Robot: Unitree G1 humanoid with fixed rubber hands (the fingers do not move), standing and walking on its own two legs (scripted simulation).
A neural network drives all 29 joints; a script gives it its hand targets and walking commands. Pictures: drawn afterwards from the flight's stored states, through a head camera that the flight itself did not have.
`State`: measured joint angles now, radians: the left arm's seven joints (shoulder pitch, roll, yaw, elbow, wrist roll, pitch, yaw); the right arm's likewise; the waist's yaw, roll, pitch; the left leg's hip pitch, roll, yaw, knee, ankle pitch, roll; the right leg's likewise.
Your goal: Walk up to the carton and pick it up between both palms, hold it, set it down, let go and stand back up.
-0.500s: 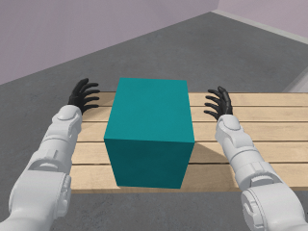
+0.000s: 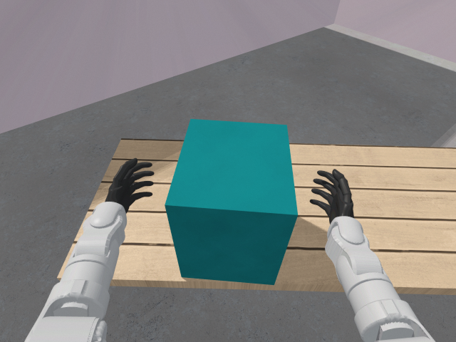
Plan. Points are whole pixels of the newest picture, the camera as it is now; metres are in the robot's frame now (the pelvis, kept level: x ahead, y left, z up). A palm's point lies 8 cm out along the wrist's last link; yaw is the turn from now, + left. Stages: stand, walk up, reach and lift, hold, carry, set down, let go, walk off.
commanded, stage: set down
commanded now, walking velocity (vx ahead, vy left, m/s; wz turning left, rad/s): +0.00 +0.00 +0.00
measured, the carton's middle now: (232, 202) +0.45 -0.03 -0.05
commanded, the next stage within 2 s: none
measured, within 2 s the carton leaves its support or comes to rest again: neither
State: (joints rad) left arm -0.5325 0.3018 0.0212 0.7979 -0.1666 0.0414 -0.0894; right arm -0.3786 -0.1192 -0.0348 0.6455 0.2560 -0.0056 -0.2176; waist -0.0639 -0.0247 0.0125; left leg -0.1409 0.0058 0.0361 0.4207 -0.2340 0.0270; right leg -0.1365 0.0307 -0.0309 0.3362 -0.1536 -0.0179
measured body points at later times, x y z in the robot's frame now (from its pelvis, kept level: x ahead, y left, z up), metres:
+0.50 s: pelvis +0.01 +0.00 +0.00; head +0.01 +0.01 +0.45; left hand +0.32 +0.21 +0.01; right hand +0.27 -0.21 +0.01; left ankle +0.00 +0.10 -0.74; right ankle +0.02 -0.11 -0.75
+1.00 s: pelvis +0.01 +0.00 -0.01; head +0.01 +0.01 +0.44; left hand +0.25 +0.23 -0.03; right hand +0.23 -0.20 -0.04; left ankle +0.00 +0.10 -0.74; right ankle +0.02 -0.11 -0.75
